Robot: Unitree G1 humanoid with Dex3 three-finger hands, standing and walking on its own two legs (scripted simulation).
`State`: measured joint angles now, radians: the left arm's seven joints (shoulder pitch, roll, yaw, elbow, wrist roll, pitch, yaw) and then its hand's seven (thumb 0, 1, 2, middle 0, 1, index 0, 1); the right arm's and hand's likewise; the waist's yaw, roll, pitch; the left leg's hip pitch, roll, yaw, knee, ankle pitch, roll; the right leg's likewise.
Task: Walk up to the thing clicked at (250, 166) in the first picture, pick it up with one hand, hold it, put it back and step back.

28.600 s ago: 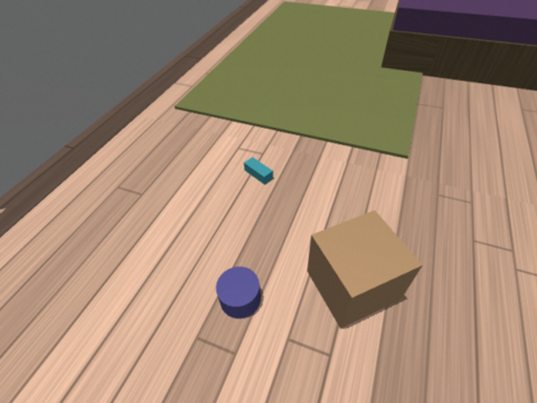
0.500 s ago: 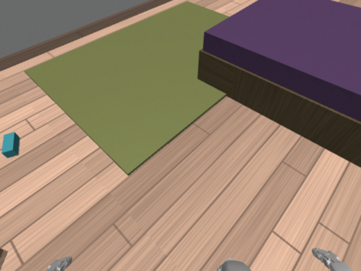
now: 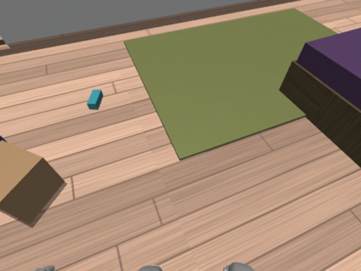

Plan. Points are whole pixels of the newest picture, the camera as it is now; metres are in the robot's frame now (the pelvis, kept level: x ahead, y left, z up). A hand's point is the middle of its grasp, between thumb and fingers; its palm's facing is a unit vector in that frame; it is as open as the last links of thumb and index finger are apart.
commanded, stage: walk up
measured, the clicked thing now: (95, 99) +1.35 +0.73 -0.71
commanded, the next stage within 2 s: stand in 1.36 s
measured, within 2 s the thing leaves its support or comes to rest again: neither
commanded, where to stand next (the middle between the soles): +0.06 +0.00 m, yaw +20 degrees
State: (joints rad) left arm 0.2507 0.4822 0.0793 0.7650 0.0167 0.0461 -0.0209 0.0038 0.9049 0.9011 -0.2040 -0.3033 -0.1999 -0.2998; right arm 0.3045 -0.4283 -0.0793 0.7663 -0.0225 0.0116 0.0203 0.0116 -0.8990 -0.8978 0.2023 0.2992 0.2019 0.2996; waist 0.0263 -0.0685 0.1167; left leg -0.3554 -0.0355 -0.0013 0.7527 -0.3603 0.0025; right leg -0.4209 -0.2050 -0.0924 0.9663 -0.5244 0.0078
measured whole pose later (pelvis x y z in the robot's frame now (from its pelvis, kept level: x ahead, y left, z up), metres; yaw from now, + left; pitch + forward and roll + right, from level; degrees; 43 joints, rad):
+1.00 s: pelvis +0.00 -0.02 +0.02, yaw +21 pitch -2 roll -1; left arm 0.20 0.36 0.01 0.99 0.01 0.00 -0.02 0.00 0.91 0.90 -0.21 -0.30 -0.20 -0.30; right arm 0.17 -0.38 -0.02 1.00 0.00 -0.02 0.00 0.01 -0.90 -0.90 0.20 0.30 0.20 0.30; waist 0.02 0.01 0.08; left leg -0.34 -0.04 -0.10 0.65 -0.27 0.00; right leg -0.23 -0.07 -0.08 0.63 -0.36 0.04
